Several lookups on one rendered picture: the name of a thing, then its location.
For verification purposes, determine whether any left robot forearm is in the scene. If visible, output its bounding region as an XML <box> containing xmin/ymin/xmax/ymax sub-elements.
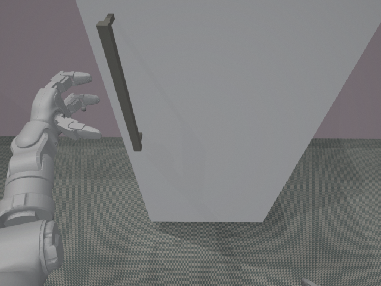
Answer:
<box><xmin>0</xmin><ymin>120</ymin><xmax>60</xmax><ymax>228</ymax></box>

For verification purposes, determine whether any fridge door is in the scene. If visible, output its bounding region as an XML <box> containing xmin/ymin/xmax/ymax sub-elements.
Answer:
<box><xmin>76</xmin><ymin>0</ymin><xmax>381</xmax><ymax>222</ymax></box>

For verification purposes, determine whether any handle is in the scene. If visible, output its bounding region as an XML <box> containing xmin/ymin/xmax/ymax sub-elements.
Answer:
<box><xmin>96</xmin><ymin>14</ymin><xmax>142</xmax><ymax>151</ymax></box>

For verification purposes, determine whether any left robot hand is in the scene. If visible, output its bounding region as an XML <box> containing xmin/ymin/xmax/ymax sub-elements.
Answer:
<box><xmin>30</xmin><ymin>71</ymin><xmax>102</xmax><ymax>140</ymax></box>

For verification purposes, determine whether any robot left upper arm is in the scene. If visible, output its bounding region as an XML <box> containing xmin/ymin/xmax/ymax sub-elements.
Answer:
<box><xmin>0</xmin><ymin>219</ymin><xmax>64</xmax><ymax>286</ymax></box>

